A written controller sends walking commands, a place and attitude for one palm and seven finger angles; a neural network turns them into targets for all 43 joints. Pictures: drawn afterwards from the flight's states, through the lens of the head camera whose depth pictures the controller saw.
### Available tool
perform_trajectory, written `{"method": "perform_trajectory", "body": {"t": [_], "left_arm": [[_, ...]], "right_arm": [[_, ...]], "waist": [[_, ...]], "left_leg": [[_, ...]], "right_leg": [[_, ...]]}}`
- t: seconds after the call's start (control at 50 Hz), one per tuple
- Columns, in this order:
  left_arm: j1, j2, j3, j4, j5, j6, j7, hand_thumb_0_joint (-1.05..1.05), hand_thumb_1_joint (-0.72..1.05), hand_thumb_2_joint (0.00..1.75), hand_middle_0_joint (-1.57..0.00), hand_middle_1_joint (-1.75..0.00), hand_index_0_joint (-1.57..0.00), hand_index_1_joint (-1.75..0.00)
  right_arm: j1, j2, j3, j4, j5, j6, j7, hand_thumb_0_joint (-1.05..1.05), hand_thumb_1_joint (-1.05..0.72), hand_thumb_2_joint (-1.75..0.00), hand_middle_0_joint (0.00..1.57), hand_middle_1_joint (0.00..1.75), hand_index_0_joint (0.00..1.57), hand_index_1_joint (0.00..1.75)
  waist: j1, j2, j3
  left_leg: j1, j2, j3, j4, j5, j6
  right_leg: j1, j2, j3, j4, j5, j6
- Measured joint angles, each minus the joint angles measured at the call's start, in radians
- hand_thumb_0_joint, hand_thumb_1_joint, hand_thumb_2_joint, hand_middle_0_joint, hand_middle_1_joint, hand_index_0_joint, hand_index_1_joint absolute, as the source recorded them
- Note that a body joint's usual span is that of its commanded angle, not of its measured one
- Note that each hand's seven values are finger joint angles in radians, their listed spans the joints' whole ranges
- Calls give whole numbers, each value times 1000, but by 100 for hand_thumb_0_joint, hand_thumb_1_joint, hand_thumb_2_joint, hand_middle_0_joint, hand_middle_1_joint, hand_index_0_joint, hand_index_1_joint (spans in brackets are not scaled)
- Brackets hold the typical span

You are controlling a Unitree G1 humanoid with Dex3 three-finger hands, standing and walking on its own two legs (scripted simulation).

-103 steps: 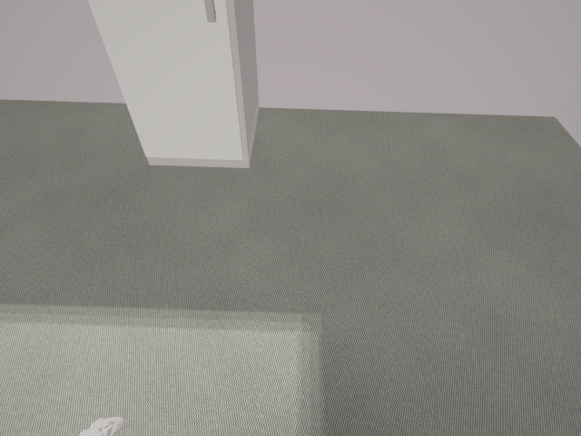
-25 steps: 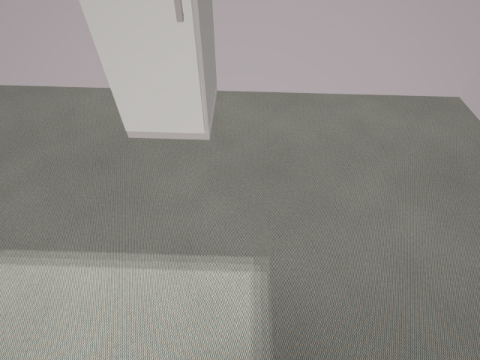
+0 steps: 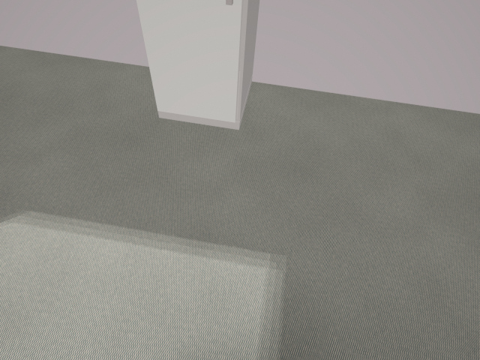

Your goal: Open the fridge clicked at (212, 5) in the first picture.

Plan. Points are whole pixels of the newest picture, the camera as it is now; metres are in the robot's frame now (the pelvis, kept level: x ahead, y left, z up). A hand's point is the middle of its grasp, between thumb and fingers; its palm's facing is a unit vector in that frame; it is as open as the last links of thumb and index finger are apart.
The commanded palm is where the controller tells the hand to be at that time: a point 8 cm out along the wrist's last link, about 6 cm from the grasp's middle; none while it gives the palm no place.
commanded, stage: walk to a spot facing it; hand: right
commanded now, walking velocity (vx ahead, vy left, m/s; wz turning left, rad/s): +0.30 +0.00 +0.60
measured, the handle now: out of the picture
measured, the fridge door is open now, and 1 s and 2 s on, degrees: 0 0 0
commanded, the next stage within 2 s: turn to face it in 1.84 s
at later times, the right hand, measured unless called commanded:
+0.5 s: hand (371, 347) +0.19 -0.27 -0.17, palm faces -0.18 +0.96 -0.20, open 7.4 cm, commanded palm none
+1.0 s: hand (242, 196) +0.54 +0.00 -0.15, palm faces -0.59 +0.79 -0.16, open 7.4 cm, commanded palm none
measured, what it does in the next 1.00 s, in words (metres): walks ahead, turning left: right foot, then left foot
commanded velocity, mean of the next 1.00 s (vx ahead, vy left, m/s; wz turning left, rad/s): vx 0.33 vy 0.00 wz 0.49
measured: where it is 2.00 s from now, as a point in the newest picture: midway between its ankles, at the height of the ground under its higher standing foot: (170, 248)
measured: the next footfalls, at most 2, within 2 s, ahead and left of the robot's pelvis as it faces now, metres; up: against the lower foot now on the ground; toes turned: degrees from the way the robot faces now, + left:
right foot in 0.38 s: +0.23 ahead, -0.15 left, +0.00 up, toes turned +7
left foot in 0.90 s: +0.36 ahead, +0.18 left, +0.00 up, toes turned +38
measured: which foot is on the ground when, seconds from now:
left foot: down 0.00-0.38, up 0.40-0.88, down 0.90-1.00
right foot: up 0.00-0.36, down 0.38-0.92, up 0.94-1.00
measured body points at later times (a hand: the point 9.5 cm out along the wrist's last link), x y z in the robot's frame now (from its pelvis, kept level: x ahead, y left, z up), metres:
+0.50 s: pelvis +0.14 -0.06 +0.01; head +0.16 -0.08 +0.46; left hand +0.19 +0.20 -0.10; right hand +0.20 -0.32 -0.15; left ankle +0.04 +0.05 -0.64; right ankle +0.18 -0.16 -0.72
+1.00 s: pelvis +0.32 +0.05 +0.00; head +0.37 +0.08 +0.44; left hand +0.11 +0.18 -0.14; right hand +0.57 -0.05 -0.14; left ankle +0.33 +0.16 -0.72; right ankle +0.26 -0.13 -0.62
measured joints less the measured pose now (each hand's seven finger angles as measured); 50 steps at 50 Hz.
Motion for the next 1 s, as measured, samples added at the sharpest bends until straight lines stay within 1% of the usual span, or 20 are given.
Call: {"method": "perform_trajectory", "body": {"t": [0.06,0.14,0.22,0.28,0.34,0.38,0.4,0.44,0.48,0.54,0.62,0.7,0.76,0.82,0.88,0.9,0.92,0.94,0.96,1.0], "left_arm": [[3,-1,7,-1,4,-9,-10,0,91,90,-20,-30,-20,-30],[-5,-8,17,-29,4,-33,-12,1,91,90,-20,-30,-20,-30],[-23,-14,24,-49,1,-43,-11,0,91,90,-20,-30,-20,-30],[-41,-19,26,-58,-1,-48,-11,0,91,90,-20,-30,-19,-30],[-58,-29,22,-72,-6,-60,-10,0,91,90,-20,-30,-19,-30],[-61,-33,12,-89,-8,-83,-6,0,91,90,-20,-30,-19,-30],[-63,-34,8,-97,-3,-99,-2,0,91,90,-20,-30,-20,-30],[-62,-53,-2,-101,3,-114,4,0,91,90,-20,-30,-20,-30],[-31,-73,-10,-98,4,-117,7,0,91,90,-20,-30,-20,-30],[31,-93,-14,-68,5,-121,15,0,91,90,-20,-30,-20,-30],[116,-88,0,-17,2,-124,26,0,92,90,-20,-30,-20,-30],[192,-70,8,31,3,-123,26,0,92,90,-20,-30,-20,-30],[241,-61,12,59,8,-120,25,0,92,90,-20,-30,-20,-30],[282,-58,12,82,14,-114,23,0,91,90,-20,-30,-19,-30],[319,-61,10,105,14,-104,18,0,91,90,-20,-30,-19,-30],[335,-67,8,114,11,-99,15,0,91,90,-20,-30,-19,-30],[342,-73,6,121,4,-90,10,0,91,90,-20,-30,-19,-30],[331,-77,3,125,-2,-79,9,0,91,90,-20,-30,-19,-30],[311,-79,2,126,-6,-70,9,0,91,90,-20,-30,-19,-30],[259,-81,6,114,-7,-62,11,1,91,90,-20,-30,-19,-30]], "right_arm": [[55,32,5,12,3,-20,-7,0,-90,-89,20,29,20,29],[112,53,7,41,3,-35,-4,0,-90,-89,20,30,20,30],[139,57,1,59,0,-44,-5,0,-90,-89,20,30,20,30],[145,50,-8,65,-3,-45,-9,0,-90,-89,21,30,20,30],[143,34,-19,68,-5,-40,-12,0,-90,-89,20,30,20,30],[145,21,-30,66,-2,-35,-12,0,-90,-89,20,30,20,30],[140,15,-36,68,3,-29,-10,0,-90,-89,20,30,20,30],[105,-8,-50,79,5,-15,-5,0,-90,-89,20,30,20,30],[68,-33,-61,79,-1,-4,3,0,-90,-89,20,29,20,29],[5,-60,-76,45,-10,5,18,0,-91,-90,20,29,19,29],[-71,-66,-83,-11,-13,11,26,0,-91,-90,19,29,19,29],[-144,-55,-77,-40,-16,17,31,0,-91,-90,19,29,19,29],[-197,-39,-64,-45,-15,21,33,0,-91,-90,19,29,19,29],[-247,-20,-51,-46,-12,18,35,0,-91,-90,19,29,19,29],[-283,-2,-35,-51,-10,-1,34,0,-91,-90,19,29,19,29],[-286,-1,-29,-54,-11,-16,34,0,-91,-90,19,29,19,29],[-288,1,-25,-55,-11,-35,32,0,-91,-90,20,29,19,29],[-288,5,-22,-53,-5,-51,26,0,-91,-90,20,29,19,29],[-282,10,-18,-49,3,-61,21,0,-91,-90,20,29,19,29],[-252,21,-10,-34,11,-65,10,0,-91,-90,20,29,20,29]], "waist": [[-6,-3,-4],[3,16,-10],[-4,29,-13],[-18,37,-15],[-30,50,-18],[-29,57,-24],[-23,55,-25],[-18,76,-13],[-7,88,-20],[4,92,-31],[24,82,-34],[53,72,-16],[80,61,9],[110,50,35],[131,35,56],[131,38,57],[125,42,60],[123,41,70],[123,42,79],[120,42,84]], "left_leg": [[53,-17,-23,-107,37,12],[115,-17,-71,-241,96,9],[156,-17,-117,-303,107,-2],[181,-17,-148,-313,89,-15],[197,-12,-182,-283,45,-34],[185,-16,-207,-205,-15,-46],[149,-23,-199,-101,-59,-40],[46,-10,-149,178,-117,-31],[-57,15,-75,386,-86,-31],[-180,62,0,503,31,-46],[-292,110,23,490,146,-68],[-341,143,27,381,216,-80],[-329,150,51,236,226,-73],[-287,133,81,89,209,-49],[-210,86,119,-32,156,-6],[-163,71,132,-81,168,11],[-150,64,135,-82,211,17],[-155,56,135,-39,190,23],[-146,50,130,-12,154,27],[-99,34,117,-28,112,28]], "right_leg": [[-94,12,33,131,97,6],[-159,5,27,99,194,23],[-177,-3,33,14,229,32],[-160,2,36,-77,224,31],[-100,20,31,-217,209,22],[-19,28,20,-360,232,12],[-8,24,12,-373,299,-3],[9,20,-30,-313,264,-36],[60,12,-65,-330,218,-49],[144,5,-109,-420,225,-46],[232,5,-163,-513,224,-49],[309,7,-213,-570,202,-40],[365,-1,-248,-591,171,-24],[413,-17,-282,-589,126,3],[440,-58,-307,-517,51,37],[426,-80,-308,-433,19,44],[379,-108,-286,-289,13,36],[301,-119,-216,-95,-3,30],[221,-109,-142,83,-10,23],[79,-89,-50,308,40,14]]}}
